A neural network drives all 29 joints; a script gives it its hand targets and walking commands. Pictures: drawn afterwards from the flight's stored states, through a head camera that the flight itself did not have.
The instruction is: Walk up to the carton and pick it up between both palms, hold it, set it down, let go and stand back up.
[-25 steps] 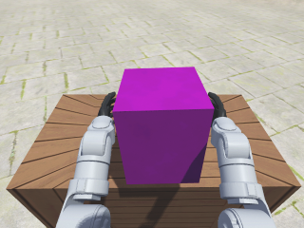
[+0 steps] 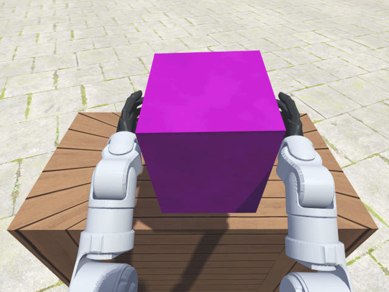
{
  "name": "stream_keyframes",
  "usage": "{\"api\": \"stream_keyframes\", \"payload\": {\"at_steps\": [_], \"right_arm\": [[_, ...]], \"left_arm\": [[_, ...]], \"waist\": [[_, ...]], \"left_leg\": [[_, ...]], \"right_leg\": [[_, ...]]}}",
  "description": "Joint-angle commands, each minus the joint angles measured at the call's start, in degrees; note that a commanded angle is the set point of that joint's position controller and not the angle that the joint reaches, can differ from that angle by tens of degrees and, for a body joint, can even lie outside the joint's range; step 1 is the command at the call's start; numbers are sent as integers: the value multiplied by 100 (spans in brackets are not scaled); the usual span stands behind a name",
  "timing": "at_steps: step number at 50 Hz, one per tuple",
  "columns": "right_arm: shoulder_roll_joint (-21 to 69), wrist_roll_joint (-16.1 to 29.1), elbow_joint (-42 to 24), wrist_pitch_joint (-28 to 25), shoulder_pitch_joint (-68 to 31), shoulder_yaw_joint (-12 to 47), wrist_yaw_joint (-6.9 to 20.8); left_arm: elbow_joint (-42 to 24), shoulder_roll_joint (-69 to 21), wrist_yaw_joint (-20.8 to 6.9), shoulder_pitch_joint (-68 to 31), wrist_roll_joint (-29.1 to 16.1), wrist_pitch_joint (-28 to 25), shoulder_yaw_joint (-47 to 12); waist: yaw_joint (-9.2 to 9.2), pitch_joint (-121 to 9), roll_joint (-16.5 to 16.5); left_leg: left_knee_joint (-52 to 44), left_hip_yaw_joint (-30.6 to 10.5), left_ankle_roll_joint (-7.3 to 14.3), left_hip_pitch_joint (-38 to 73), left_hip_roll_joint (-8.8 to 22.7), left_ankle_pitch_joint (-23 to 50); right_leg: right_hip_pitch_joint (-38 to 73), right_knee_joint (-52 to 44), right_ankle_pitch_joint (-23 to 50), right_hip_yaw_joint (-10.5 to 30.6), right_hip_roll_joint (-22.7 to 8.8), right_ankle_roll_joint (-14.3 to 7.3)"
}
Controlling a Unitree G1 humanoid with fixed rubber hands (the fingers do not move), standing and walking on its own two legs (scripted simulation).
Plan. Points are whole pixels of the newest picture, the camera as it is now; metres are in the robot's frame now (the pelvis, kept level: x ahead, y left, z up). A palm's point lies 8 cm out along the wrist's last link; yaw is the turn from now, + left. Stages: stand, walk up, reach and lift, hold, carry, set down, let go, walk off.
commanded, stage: hold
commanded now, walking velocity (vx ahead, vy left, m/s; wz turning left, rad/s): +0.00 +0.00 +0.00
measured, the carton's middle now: (207, 137) +0.39 +0.00 +0.17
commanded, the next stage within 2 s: none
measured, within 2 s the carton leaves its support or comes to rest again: neither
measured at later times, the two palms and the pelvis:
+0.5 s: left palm (123, 126) +0.38 +0.17 +0.20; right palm (277, 128) +0.38 -0.12 +0.20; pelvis +0.01 +0.02 +0.00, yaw +0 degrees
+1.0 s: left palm (130, 151) +0.36 +0.16 +0.15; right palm (275, 151) +0.37 -0.13 +0.15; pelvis +0.02 +0.00 +0.00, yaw +0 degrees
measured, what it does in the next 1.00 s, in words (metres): stands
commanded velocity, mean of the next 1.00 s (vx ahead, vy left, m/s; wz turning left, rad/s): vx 0.00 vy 0.00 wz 0.00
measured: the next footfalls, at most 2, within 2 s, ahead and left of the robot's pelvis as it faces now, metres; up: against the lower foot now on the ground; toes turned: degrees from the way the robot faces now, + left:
none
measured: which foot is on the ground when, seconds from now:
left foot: down 0.00-1.00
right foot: down 0.00-1.00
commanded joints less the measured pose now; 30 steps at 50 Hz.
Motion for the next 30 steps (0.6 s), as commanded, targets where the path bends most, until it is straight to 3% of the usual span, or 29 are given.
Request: {"api": "stream_keyframes", "payload": {"at_steps": [1, 3, 4, 6, 7, 8, 12, 14, 16, 17, 18, 19, 21, 23, 25, 27, 30], "right_arm": [[2250, 358, 903, 119, -2720, 2045, 662], [1992, 50, 1369, 70, -2666, 1558, 869], [1999, 17, 1617, -5, -2848, 1371, 951], [2177, -1, 1458, -207, -3181, 1239, 1073], [2363, 63, 1361, -314, -3362, 1409, 1106], [2552, 190, 1187, -428, -3729, 1431, 1122], [3253, 950, -595, -890, -4899, 2437, 900], [3201, 1080, -871, -914, -5057, 2813, 754], [2879, 939, -620, -751, -4314, 2844, 619], [2721, 886, -511, -662, -4043, 2791, 588], [2485, 776, -145, -536, -3626, 2574, 577], [2352, 579, 369, -385, -3249, 2357, 611], [2084, 244, 1152, -230, -2558, 1790, 719], [1960, 78, 1731, -231, -2576, 1425, 943], [2158, 128, 1543, -396, -3004, 1494, 1098], [2594, 383, 656, -646, -3693, 1799, 1086], [3134, 1037, -669, -852, -4646, 2560, 924]], "left_arm": [[698, -2184, -865, -2792, -287, 63, -1666], [1385, -1965, -1031, -2451, -35, 44, -1093], [1611, -1909, -1092, -2612, 6, 0, -858], [1491, -2248, -1187, -2995, -82, -236, -856], [1236, -2317, -1205, -3326, -194, -341, -899], [916, -2487, -1225, -3817, -325, -480, -1074], [-592, -3253, -1074, -4833, -908, -860, -2209], [-1087, -3396, -909, -4952, -1153, -920, -2758], [-873, -3180, -709, -4333, -1048, -777, -2780], [-624, -3148, -626, -3902, -989, -641, -2692], [-220, -2993, -598, -3505, -793, -489, -2542], [5, -2738, -580, -3267, -639, -384, -2236], [737, -2612, -646, -2721, -425, -181, -1841], [1168, -2567, -779, -2709, -297, -157, -1536], [1063, -2669, -874, -2990, -342, -278, -1450], [352, -2997, -904, -3649, -644, -505, -1733], [-780, -3274, -828, -4329, -978, -731, -2326]], "waist": [[234, -1559, 139], [75, -867, 8], [113, -519, 35], [-7, -558, -1], [88, -654, 23], [15, -1056, 20], [0, -3305, 342], [16, -4112, 318], [7, -4089, 307], [105, -3573, 271], [49, -3033, 447], [70, -2680, 255], [-78, -1484, 377], [-90, -772, 363], [-92, -1014, 272], [-87, -1561, -10], [41, -3094, 84]], "left_leg": [[-160, 355, 66, 610, -359, -914], [-185, 325, 57, 593, -409, -1048], [-228, 297, 78, 526, -360, -1183], [-266, 221, 99, 542, -310, -956], [-192, 210, 50, 511, -296, -734], [-128, 175, 90, 631, -281, -640], [140, 108, 136, 935, -277, 689], [342, 39, 109, 1365, -214, 1132], [406, 54, -42, 1474, -218, 1006], [377, 51, -30, 1396, -190, 932], [289, 134, -37, 1317, -254, 663], [139, 116, -27, 1351, -210, 208], [-67, 129, -98, 935, -202, -430], [-191, 99, -106, 758, -168, -637], [-189, 95, -88, 825, -172, -433], [-5, 26, 1, 773, -153, 111], [282, 50, 62, 1038, -271, 896]], "right_leg": [[553, -384, -1129, -202, 139, 369], [316, -558, -1435, -259, 186, 358], [270, -647, -1564, -219, 180, 306], [232, -580, -1187, -237, 205, 284], [379, -529, -1097, -204, 163, 272], [276, -420, -855, -184, 162, 259], [957, 106, 938, -46, 132, 279], [910, 241, 1092, -74, 171, 324], [1034, 154, 836, -162, 180, 269], [814, 76, 537, -182, 239, 271], [808, -35, 378, -159, 197, 225], [765, -186, -81, -222, 228, 231], [472, -400, -725, -324, 282, 184], [260, -538, -857, -339, 284, 96], [275, -494, -546, -297, 261, 117], [518, -280, -13, -239, 225, 164], [814, 105, 1022, -80, 174, 273]]}}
